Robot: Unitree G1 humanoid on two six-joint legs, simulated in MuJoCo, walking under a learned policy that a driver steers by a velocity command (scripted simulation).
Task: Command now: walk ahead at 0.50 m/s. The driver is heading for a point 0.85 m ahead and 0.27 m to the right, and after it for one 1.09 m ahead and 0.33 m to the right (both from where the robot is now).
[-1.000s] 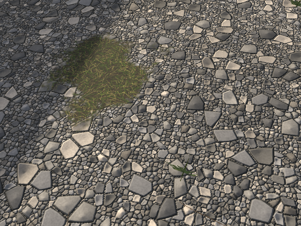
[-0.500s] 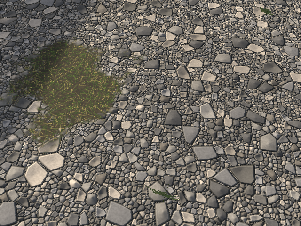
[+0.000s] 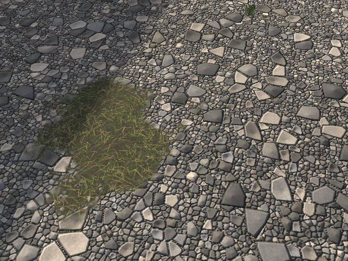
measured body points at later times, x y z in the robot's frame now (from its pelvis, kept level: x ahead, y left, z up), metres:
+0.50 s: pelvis +0.28 +0.05 +0.00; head +0.30 +0.05 +0.45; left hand +0.48 +0.29 -0.11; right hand +0.27 -0.24 -0.12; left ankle +0.25 +0.16 -0.75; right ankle +0.37 -0.13 -0.68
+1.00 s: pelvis +0.53 -0.08 +0.00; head +0.55 -0.11 +0.45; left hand +0.72 +0.14 -0.10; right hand +0.59 -0.41 -0.09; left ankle +0.74 +0.04 -0.68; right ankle +0.49 -0.13 -0.75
